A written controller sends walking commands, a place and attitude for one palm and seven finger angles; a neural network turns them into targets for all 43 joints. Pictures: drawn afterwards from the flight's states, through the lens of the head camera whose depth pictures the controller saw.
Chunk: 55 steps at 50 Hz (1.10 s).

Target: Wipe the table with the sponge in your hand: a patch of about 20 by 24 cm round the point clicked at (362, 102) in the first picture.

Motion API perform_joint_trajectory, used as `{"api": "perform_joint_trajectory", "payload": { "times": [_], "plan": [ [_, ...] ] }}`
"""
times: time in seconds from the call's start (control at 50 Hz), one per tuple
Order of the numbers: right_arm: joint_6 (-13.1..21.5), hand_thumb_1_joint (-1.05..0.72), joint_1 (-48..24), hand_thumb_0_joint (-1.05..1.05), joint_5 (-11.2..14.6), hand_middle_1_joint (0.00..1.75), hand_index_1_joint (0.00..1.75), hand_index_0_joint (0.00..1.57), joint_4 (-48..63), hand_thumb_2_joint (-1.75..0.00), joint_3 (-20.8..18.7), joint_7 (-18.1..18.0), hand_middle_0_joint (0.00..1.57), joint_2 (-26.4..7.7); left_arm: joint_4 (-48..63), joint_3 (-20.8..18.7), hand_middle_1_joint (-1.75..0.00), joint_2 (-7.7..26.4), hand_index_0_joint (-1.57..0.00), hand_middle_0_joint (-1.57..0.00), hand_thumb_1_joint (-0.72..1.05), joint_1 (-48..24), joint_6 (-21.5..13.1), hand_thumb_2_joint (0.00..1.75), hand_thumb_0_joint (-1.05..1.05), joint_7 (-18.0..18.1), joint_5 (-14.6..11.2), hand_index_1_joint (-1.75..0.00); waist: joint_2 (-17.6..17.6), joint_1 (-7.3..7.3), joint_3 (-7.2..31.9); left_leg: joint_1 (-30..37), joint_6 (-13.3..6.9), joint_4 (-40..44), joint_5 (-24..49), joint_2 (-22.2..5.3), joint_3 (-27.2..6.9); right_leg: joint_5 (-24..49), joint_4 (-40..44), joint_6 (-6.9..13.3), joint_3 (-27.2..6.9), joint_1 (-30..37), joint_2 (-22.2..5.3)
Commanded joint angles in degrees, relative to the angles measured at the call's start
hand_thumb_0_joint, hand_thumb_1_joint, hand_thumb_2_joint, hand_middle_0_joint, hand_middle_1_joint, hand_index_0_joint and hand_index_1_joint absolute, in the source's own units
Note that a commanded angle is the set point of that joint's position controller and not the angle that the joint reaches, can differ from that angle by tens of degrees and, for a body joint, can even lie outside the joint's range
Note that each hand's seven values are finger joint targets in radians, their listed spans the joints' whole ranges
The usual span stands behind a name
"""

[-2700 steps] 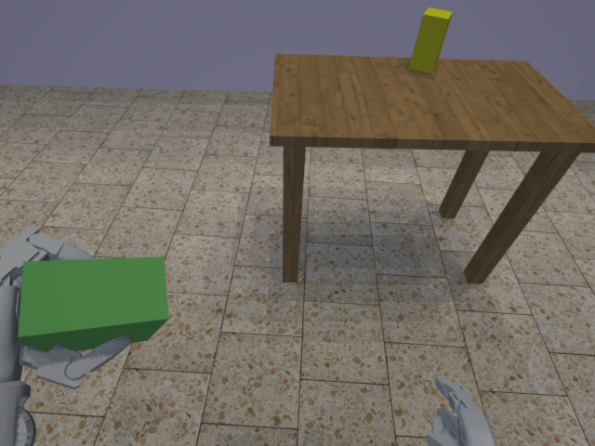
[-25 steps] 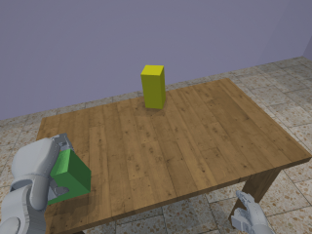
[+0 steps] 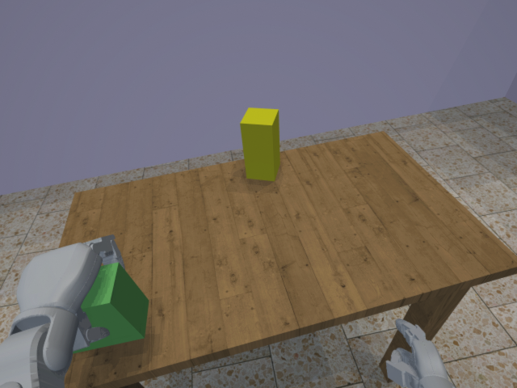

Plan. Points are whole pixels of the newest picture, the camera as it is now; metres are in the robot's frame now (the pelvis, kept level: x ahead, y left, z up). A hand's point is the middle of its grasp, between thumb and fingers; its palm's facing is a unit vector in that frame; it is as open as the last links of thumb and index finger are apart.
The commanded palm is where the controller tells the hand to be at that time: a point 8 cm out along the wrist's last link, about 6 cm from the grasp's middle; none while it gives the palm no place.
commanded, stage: bring the sponge back beside the body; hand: left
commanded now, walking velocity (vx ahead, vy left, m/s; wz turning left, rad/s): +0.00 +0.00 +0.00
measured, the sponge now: (98, 315) +0.17 +0.28 +0.05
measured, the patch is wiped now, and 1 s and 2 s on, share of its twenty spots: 1.00 1.00 1.00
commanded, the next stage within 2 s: step back with the hand held close in 0.30 s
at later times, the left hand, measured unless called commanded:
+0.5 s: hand (97, 279) +0.20 +0.27 +0.11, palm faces +0.21 -0.59 -0.78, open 10.2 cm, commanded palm +0.15 +0.29 +0.17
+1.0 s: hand (77, 272) +0.19 +0.28 +0.14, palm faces +0.38 -0.84 -0.38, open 10.2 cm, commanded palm +0.14 +0.31 +0.17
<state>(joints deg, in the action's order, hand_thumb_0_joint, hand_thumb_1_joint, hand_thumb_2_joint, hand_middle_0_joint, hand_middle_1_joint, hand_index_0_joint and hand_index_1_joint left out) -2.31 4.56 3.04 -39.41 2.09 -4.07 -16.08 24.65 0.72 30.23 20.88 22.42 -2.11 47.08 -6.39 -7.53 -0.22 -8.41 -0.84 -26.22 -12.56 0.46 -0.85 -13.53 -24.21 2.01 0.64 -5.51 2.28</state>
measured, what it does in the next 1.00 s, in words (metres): stands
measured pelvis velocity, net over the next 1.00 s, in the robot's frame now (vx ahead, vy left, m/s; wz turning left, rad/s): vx -0.02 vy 0.03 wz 0.02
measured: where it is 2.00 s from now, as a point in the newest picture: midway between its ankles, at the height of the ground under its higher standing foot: outside the picture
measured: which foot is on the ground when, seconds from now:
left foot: down 0.00-1.00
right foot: down 0.00-1.00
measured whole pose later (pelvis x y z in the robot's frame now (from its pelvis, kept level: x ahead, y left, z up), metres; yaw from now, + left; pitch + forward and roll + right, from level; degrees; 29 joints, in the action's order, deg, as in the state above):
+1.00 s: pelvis -0.02 +0.03 -0.01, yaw +1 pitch +3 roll -2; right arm 1.7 12.8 1.3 -31.3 2.2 -5.0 -13.6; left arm 29.6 -19.5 22.1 27.8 -2.7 6.7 -4.4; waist -0.5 -0.9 2.2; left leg -23.6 -3.0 -35.1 -14.2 1.9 -1.8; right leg -14.5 -30.8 -0.5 1.7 -19.1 1.0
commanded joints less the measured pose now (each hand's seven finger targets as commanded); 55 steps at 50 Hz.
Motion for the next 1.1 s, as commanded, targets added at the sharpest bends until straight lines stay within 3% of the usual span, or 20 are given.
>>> {"api": "perform_joint_trajectory", "payload": {
  "times": [0.0,0.16,0.2,0.32,0.38,0.4,0.42,0.44,0.46,0.48,0.54,0.56,0.58,0.6,0.66,0.7,0.76,0.9,1.02,1.08],
  "plan": [
    [5.77,-0.90,-17.82,0.00,-0.48,0.30,0.30,0.20,14.47,-0.90,-0.61,-0.04,0.20,-4.03,12.87,-11.30,-1.60,13.60,-1.20,-1.20,0.10,-13.32,-1.44,1.30,0.00,4.08,3.62,-1.60,0.40,-2.09,7.07,3.36,-1.86,3.03,7.49,0.53,-4.36,1.00,6.57,2.53,-5.14,-2.43,-1.92],
    [5.48,-0.90,-18.07,0.00,0.21,0.30,0.30,0.20,12.96,-0.90,-1.28,0.05,0.20,-4.25,10.21,-8.89,-1.60,10.77,-1.20,-1.20,0.10,-12.36,-0.13,1.30,0.00,3.31,2.13,-1.60,3.17,-0.80,7.09,3.20,-1.60,4.31,7.47,0.26,-4.65,2.08,6.67,1.55,-4.68,-2.10,-1.75],
    [6.13,-0.90,-18.74,0.00,0.06,0.30,0.30,0.20,14.10,-0.90,-0.79,-0.01,0.20,-4.30,11.11,-8.45,-1.60,10.16,-1.20,-1.20,0.10,-11.80,0.15,1.30,0.00,2.59,1.90,-1.60,1.58,-1.77,7.77,2.93,-1.89,4.49,7.00,0.29,-4.67,2.19,6.09,2.10,-3.94,-1.13,-1.75],
    [5.91,-0.90,-17.76,0.00,-0.03,0.30,0.30,0.20,13.44,-0.90,-0.91,0.36,0.20,-4.08,13.16,-11.46,-1.60,13.32,-1.20,-1.20,0.10,-10.88,-0.60,1.30,0.00,3.21,2.95,-1.60,1.79,-1.66,8.70,2.93,-1.62,4.12,8.85,0.19,-4.84,3.25,5.64,2.03,-4.50,-0.78,-1.57],
    [5.79,-0.90,-18.12,0.00,-0.02,0.30,0.30,0.20,13.37,-0.90,-1.22,0.45,0.20,-4.49,13.90,-12.96,-1.60,14.89,-1.20,-1.20,0.10,-11.48,-0.85,1.30,0.00,4.02,3.13,-1.60,0.13,-1.44,7.29,2.56,-1.47,4.57,7.27,-0.09,-5.40,2.07,6.05,2.29,-5.74,-1.02,-1.11],
    [4.93,-0.90,-16.07,0.00,-0.23,0.30,0.30,0.20,12.24,-0.90,-0.48,-0.26,0.20,-4.95,-1.64,-9.13,-1.60,9.86,-1.20,-1.20,0.10,-11.16,0.66,1.30,0.00,3.80,4.32,-1.60,4.80,-0.63,1.76,0.40,-1.56,4.45,5.68,0.25,-3.68,-0.10,7.06,2.45,-3.33,-4.45,-0.97],
    [4.82,-0.90,-7.19,0.00,0.08,0.30,0.30,0.20,22.63,-0.90,-0.91,-0.58,0.20,-3.03,14.70,-21.90,-1.60,2.91,-1.20,-1.20,0.10,-22.83,-13.11,1.30,0.00,5.54,-47.23,-1.60,13.94,5.61,-4.06,-2.08,-2.89,-1.19,-3.86,-0.42,-6.60,3.19,8.91,1.21,-8.50,-15.63,-3.26],
    [5.05,-0.90,-3.15,0.00,-1.56,0.30,0.30,0.20,17.62,-0.90,0.96,-0.75,0.20,-3.32,1.13,-22.95,-1.60,7.33,-1.20,-1.20,0.10,-11.03,-17.57,1.30,0.00,6.14,-47.18,-1.60,19.47,4.67,-1.09,-1.96,-2.88,-3.17,-4.45,-0.08,-6.48,2.35,8.06,1.58,-5.90,-15.86,-4.28],
    [4.80,-0.90,-4.82,0.00,-0.96,0.30,0.30,0.20,18.12,-0.90,0.37,-0.38,0.20,-2.43,1.88,-19.67,-1.60,3.96,-1.20,-1.20,0.10,-10.80,-19.12,1.30,0.00,6.11,-47.30,-1.60,17.84,4.83,-0.03,-2.05,-2.34,-3.61,-4.65,0.33,-5.97,3.04,6.90,2.03,-7.09,-16.07,-5.66],
    [4.92,-0.90,-1.25,0.00,-0.80,0.30,0.30,0.20,18.27,-0.90,-0.38,-0.83,0.20,-2.70,7.94,-23.80,-1.60,5.38,-1.20,-1.20,0.10,-10.94,-21.56,1.30,0.00,7.06,-48.99,-1.60,16.98,5.21,2.20,-0.86,-2.15,-5.30,-4.07,-0.70,-6.01,2.71,6.91,1.59,-8.10,-16.08,-8.03],
    [5.79,-0.90,0.11,0.00,-1.56,0.30,0.30,0.20,19.04,-0.90,-1.19,-1.49,0.20,-4.15,22.34,-24.15,-1.60,4.84,-1.20,-1.20,0.10,-5.86,-26.28,1.30,0.00,8.26,-51.37,-1.60,1.23,5.61,11.55,-1.69,-2.25,-7.09,1.22,-2.58,-5.92,11.02,0.97,2.01,-6.74,-11.51,-11.30],
    [5.89,-0.90,0.41,0.00,-1.78,0.30,0.30,0.20,19.62,-0.90,-1.59,-1.54,0.20,-4.99,27.09,-24.97,-1.60,5.20,-1.20,-1.20,0.10,-3.33,-27.30,1.30,0.00,8.77,-51.62,-1.60,-4.66,5.45,13.97,-2.90,-2.45,-6.19,5.04,-3.64,-7.20,14.68,-1.70,1.95,-6.20,-9.02,-11.08],
    [6.24,-0.90,0.58,0.00,-1.96,0.30,0.30,0.20,19.48,-0.90,-1.57,-1.50,0.20,-5.47,29.88,-27.67,-1.60,7.34,-1.20,-1.20,0.10,0.06,-28.14,1.30,0.00,9.33,-51.88,-1.60,-7.84,5.03,14.65,-4.16,-2.88,-4.35,8.23,-4.93,-9.22,14.25,-3.98,1.44,-5.11,-7.59,-9.46],
    [6.22,-0.90,1.18,0.00,-2.35,0.30,0.30,0.20,19.57,-0.90,-1.53,-1.14,0.20,-5.35,30.58,-27.00,-1.60,4.98,-1.20,-1.20,0.10,3.65,-28.63,1.30,0.00,9.37,-51.73,-1.60,-8.86,4.64,15.04,-6.58,-3.10,-3.57,9.93,-5.18,-10.38,12.79,-5.23,0.96,-3.03,-6.38,-7.63],
    [5.60,-0.90,2.42,0.00,-2.31,0.30,0.30,0.20,18.63,-0.90,-2.82,-0.94,0.20,-5.54,27.86,-30.22,-1.60,5.22,-1.20,-1.20,0.10,8.35,-29.28,1.30,0.00,9.77,-52.12,-1.60,-2.80,5.09,13.43,-8.78,-2.71,-5.72,17.47,-6.55,-11.31,14.63,-3.79,0.59,-3.10,-7.53,-7.50],
    [4.92,-0.90,3.27,0.00,-2.10,0.30,0.30,0.20,17.54,-0.90,-3.14,-1.14,0.20,-5.16,22.47,-29.27,-1.60,2.79,-1.20,-1.20,0.10,9.46,-29.25,1.30,0.00,9.56,-52.65,-1.60,2.85,5.95,13.04,-8.41,-2.21,-5.62,15.27,-6.44,-11.08,13.59,-3.69,0.44,-2.35,-8.93,-6.97],
    [4.74,-0.90,3.76,0.00,-1.29,0.30,0.30,0.20,17.29,-0.90,-4.41,-1.67,0.20,-5.80,17.27,-29.22,-1.60,2.41,-1.20,-1.20,0.10,6.94,-29.45,1.30,0.00,9.40,-53.18,-1.60,5.58,6.90,12.69,-7.68,-1.77,-7.04,12.58,-6.68,-10.53,14.87,-3.75,0.57,-3.28,-11.85,-8.41],
    [6.96,-0.90,0.67,0.00,-1.92,0.30,0.30,0.20,17.79,-0.90,-3.04,-1.88,0.20,-6.19,19.74,-24.39,-1.60,0.48,-1.20,-1.20,0.10,1.73,-30.23,1.30,0.00,8.82,-52.09,-1.60,1.35,6.26,8.31,-13.14,-3.75,3.59,-1.99,-8.10,-15.11,0.41,-5.35,-1.46,-1.58,-11.76,-2.95],
    [8.62,-0.90,1.12,0.00,-2.56,0.30,0.30,0.20,18.13,-0.90,-3.66,-1.54,0.20,-6.68,27.04,-28.49,-1.60,3.94,-1.20,-1.20,0.10,1.38,-31.99,1.30,0.00,9.88,-49.80,-1.60,-2.70,5.86,9.30,-22.84,-5.09,4.36,-11.21,-8.61,-15.50,5.82,-7.62,-1.41,-2.79,-2.77,-3.14],
    [8.55,-0.90,2.10,0.00,-2.52,0.30,0.30,0.20,17.37,-0.90,-3.98,-1.26,0.20,-6.44,24.89,-31.36,-1.60,5.59,-1.20,-1.20,0.10,5.53,-32.35,1.30,0.00,10.15,-50.19,-1.60,-1.38,6.19,10.26,-21.83,-3.71,1.56,-13.38,-7.12,-13.72,6.18,-7.25,-0.20,-3.83,-4.97,-5.08]
  ]
}}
